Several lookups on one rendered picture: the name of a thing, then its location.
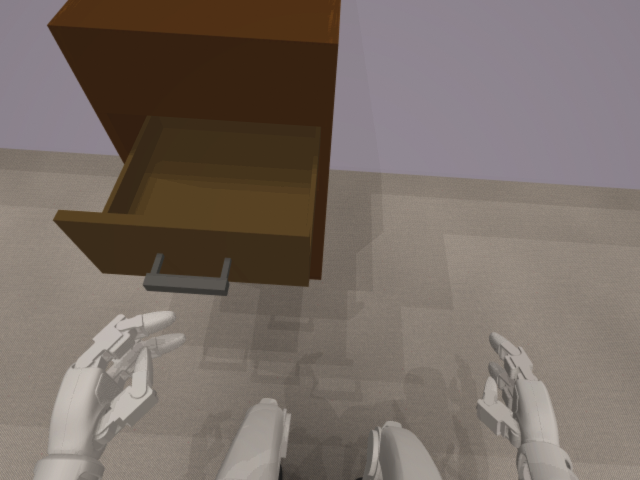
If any left robot thigh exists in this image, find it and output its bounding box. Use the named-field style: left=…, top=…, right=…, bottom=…
left=215, top=403, right=291, bottom=480

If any robot right forearm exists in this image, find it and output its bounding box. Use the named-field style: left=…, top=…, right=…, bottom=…
left=516, top=442, right=579, bottom=480

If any right robot hand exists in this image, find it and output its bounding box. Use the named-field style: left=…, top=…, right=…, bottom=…
left=477, top=332, right=560, bottom=449

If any robot thigh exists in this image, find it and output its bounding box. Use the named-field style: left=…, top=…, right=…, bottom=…
left=366, top=426, right=442, bottom=480
left=215, top=403, right=291, bottom=480

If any right robot thigh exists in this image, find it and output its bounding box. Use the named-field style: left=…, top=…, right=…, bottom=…
left=366, top=426, right=442, bottom=480

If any cabinet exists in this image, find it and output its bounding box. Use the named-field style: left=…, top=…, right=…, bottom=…
left=47, top=0, right=341, bottom=280

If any left robot hand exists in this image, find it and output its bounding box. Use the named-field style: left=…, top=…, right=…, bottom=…
left=47, top=311, right=186, bottom=460

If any drawer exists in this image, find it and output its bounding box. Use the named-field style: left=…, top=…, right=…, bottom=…
left=53, top=116, right=321, bottom=287

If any handle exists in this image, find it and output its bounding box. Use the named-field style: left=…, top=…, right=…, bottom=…
left=143, top=253, right=232, bottom=296

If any robot left forearm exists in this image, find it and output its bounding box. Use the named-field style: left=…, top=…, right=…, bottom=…
left=33, top=454, right=105, bottom=480

